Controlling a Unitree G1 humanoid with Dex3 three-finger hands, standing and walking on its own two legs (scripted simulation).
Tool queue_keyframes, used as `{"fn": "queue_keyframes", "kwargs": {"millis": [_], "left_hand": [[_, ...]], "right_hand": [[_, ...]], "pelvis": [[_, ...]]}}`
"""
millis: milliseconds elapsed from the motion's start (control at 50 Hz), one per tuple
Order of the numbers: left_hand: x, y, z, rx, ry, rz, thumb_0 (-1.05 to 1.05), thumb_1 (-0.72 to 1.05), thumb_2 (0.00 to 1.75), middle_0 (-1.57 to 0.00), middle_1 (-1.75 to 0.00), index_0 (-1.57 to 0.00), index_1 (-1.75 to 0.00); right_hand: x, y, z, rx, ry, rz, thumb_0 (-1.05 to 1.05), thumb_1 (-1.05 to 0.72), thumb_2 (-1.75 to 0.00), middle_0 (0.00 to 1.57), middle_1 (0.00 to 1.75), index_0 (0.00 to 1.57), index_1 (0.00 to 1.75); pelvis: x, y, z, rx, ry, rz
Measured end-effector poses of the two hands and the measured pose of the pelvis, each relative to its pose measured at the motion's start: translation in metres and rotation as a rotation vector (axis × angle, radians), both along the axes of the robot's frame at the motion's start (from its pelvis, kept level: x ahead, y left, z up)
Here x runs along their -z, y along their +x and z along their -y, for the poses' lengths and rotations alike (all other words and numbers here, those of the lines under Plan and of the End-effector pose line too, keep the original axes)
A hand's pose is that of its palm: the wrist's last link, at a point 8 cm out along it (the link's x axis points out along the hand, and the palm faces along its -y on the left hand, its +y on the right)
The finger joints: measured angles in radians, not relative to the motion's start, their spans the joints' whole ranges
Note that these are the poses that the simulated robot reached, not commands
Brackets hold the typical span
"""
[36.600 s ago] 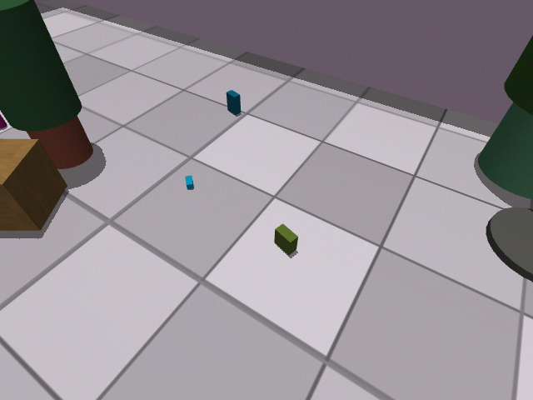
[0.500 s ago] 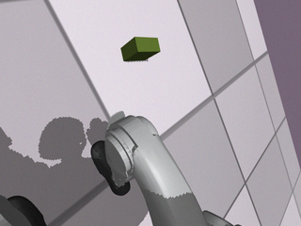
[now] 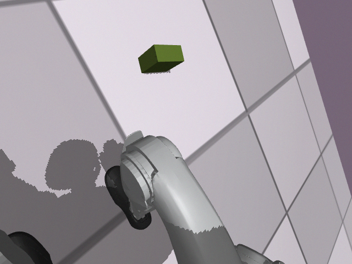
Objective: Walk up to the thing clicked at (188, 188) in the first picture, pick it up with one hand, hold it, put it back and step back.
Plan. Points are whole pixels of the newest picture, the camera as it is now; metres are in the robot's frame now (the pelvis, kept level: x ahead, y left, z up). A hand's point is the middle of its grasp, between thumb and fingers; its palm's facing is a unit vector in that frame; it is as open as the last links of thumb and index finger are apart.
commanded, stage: close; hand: left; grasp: from above
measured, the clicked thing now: out of the picture +0.45 +0.35 -0.31
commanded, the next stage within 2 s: settle in 0.62 s
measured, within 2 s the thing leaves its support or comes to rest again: leaves its support in 1.06 s
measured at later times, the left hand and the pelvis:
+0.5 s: hand out of the picture +0.45 +0.33 -0.27, palm faces -0.12 -0.39 -0.91, open 8.8 cm; pelvis +0.00 +0.00 +0.00, yaw +0 degrees
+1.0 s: hand out of the picture +0.45 +0.33 -0.26, palm faces -0.08 -0.40 -0.91, open 7.1 cm; pelvis +0.00 +0.00 +0.00, yaw +0 degrees
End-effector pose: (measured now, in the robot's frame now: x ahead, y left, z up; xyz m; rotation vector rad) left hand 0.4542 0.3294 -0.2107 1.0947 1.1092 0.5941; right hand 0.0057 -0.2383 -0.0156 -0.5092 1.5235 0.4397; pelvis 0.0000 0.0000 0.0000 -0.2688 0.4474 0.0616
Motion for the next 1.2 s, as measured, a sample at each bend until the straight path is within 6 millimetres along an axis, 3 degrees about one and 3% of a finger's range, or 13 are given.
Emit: {"fn": "queue_keyframes", "kwargs": {"millis": [560, 780, 980, 1100, 1200], "left_hand": [[-0.003, -0.002, -0.002, -0.017, 0.004, -0.007, -0.03, 0.14, 0.35, -0.67, -0.36, -0.86, -0.45], [-0.003, -0.003, -0.001, -0.021, 0.003, -0.002, -0.03, 0.15, 0.34, -0.67, -0.33, -0.93, -0.45], [-0.005, -0.006, -0.005, -0.061, -0.011, 0.013, -0.04, 0.18, 0.30, -0.68, -0.30, -1.07, -0.47], [-0.015, -0.006, -0.014, -0.094, -0.013, 0.032, -0.06, 0.20, 0.26, -0.70, -0.26, -1.14, -0.45], [-0.035, -0.002, -0.026, -0.110, -0.006, 0.055, -0.07, 0.22, 0.24, -0.70, -0.23, -1.19, -0.44]], "right_hand": [[-0.002, 0.000, 0.001, 0.001, -0.001, 0.000, 0.01, -0.91, -0.89, 0.19, 0.30, 0.20, 0.30], [0.001, 0.003, 0.001, -0.003, 0.003, 0.010, 0.01, -0.91, -0.89, 0.19, 0.30, 0.20, 0.30], [0.002, 0.002, 0.002, 0.005, 0.006, 0.007, 0.01, -0.92, -0.89, 0.19, 0.30, 0.20, 0.30], [0.001, 0.002, 0.002, 0.023, 0.005, 0.000, 0.01, -0.92, -0.89, 0.19, 0.30, 0.20, 0.30], [0.000, 0.004, 0.003, 0.042, 0.006, 0.007, 0.01, -0.91, -0.89, 0.19, 0.30, 0.20, 0.30]], "pelvis": [[-0.002, 0.001, 0.001, 0.000, 0.002, -0.005], [-0.002, 0.001, 0.001, 0.000, 0.002, -0.002], [-0.003, -0.001, 0.001, 0.000, 0.003, -0.003], [-0.006, -0.001, 0.001, -0.005, 0.008, -0.019], [-0.010, 0.001, 0.001, -0.009, 0.014, -0.045]]}}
